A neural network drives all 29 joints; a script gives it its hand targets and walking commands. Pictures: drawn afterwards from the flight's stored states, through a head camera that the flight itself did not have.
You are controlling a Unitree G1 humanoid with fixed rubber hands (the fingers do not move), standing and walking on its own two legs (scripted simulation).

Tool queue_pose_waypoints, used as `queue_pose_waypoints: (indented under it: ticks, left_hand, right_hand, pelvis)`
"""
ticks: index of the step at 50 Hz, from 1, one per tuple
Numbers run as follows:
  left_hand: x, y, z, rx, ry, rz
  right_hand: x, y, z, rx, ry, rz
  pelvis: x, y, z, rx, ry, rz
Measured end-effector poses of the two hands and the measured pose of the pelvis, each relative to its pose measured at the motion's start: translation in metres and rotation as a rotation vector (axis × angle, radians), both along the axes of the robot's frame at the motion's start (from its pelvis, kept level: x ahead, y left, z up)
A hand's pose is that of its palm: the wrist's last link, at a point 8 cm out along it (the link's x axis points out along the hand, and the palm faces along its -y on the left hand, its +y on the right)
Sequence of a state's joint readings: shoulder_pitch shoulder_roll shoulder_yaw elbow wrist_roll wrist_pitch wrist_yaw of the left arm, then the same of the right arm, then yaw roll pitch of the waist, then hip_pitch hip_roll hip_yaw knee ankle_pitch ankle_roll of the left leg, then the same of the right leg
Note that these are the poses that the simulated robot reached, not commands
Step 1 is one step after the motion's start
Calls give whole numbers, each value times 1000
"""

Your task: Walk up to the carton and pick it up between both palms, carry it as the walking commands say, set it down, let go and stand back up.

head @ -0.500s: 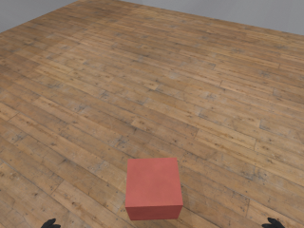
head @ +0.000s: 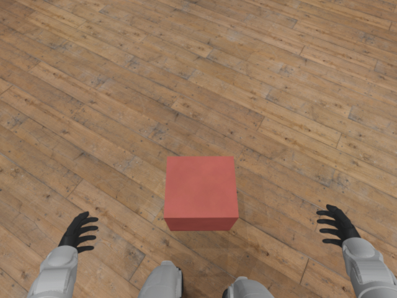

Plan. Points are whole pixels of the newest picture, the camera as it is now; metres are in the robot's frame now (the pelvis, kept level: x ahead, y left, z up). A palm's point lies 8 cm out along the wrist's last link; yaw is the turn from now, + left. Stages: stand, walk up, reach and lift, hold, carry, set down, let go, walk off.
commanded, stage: reach and lift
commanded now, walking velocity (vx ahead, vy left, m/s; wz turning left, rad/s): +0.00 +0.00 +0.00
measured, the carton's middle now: (200, 195) +0.48 +0.02 -0.60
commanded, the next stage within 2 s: none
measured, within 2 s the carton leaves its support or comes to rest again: neither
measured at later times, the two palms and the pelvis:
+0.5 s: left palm (105, 188) +0.36 +0.26 -0.14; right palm (310, 187) +0.37 -0.25 -0.13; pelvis -0.06 +0.01 -0.05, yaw -1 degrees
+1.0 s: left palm (124, 153) +0.48 +0.25 -0.18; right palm (282, 150) +0.50 -0.22 -0.18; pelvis -0.05 +0.01 -0.09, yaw -3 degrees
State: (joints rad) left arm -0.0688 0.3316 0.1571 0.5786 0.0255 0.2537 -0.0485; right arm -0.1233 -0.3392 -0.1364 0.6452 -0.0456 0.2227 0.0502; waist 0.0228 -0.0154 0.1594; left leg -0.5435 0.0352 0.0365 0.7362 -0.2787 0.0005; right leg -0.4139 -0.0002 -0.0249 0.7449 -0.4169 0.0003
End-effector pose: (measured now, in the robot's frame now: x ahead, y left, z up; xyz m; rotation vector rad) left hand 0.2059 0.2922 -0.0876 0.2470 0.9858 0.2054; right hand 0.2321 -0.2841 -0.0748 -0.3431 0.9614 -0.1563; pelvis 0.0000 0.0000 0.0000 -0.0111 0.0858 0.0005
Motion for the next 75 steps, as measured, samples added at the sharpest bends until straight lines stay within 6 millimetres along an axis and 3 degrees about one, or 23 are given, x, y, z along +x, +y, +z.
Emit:
queue_pose_waypoints:
  ticks: [10,22,33,49,54,64,75]
  left_hand:
    - [60,-5,-21,-32,-66,10]
    - [131,-22,-46,-68,-133,-9]
    - [193,-41,-70,-119,-211,2]
    - [269,-43,-95,-173,-333,46]
    - [282,-48,-106,-189,-352,43]
    - [278,-50,-135,-190,-344,28]
    - [282,-53,-204,-196,-338,44]
  right_hand:
    - [60,17,-24,56,-60,13]
    - [117,28,-49,124,-118,-16]
    - [180,39,-69,183,-199,-28]
    - [262,63,-104,252,-318,-27]
    - [273,67,-116,261,-333,-27]
    - [262,61,-147,246,-320,-40]
    - [266,67,-213,249,-311,-44]
  pelvis:
    - [-30,6,-26,0,141,-3]
    - [-53,10,-48,-9,310,-4]
    - [-55,11,-66,-6,470,-17]
    - [-47,8,-89,-6,673,-34]
    - [-46,7,-95,-5,730,-43]
    - [-48,10,-111,7,781,-64]
    - [-63,14,-173,8,807,-71]
